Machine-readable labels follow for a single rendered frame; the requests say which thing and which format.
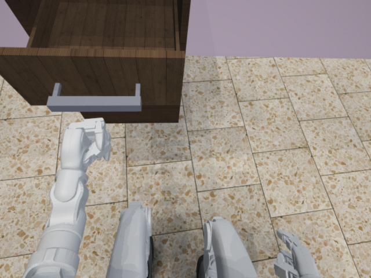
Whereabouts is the handle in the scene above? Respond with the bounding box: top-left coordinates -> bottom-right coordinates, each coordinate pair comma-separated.
46,83 -> 141,112

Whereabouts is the left robot hand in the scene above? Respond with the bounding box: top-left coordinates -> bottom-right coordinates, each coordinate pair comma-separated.
60,118 -> 111,172

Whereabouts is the left robot thigh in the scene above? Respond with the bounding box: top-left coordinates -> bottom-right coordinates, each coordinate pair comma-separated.
106,205 -> 152,278

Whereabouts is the right robot thigh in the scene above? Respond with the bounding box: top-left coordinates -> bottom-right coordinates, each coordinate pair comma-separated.
204,219 -> 258,278

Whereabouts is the drawer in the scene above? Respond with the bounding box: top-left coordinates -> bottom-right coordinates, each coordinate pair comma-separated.
0,0 -> 185,105

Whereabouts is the cabinet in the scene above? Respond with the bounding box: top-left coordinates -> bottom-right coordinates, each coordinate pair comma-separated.
5,0 -> 191,123

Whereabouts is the robot thigh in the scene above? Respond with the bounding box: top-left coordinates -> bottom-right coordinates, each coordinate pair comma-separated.
204,219 -> 258,278
106,205 -> 152,278

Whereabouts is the right robot hand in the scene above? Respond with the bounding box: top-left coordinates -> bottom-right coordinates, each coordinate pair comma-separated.
274,229 -> 320,278

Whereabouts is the robot left forearm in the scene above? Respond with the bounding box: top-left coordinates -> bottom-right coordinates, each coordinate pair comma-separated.
22,169 -> 89,278

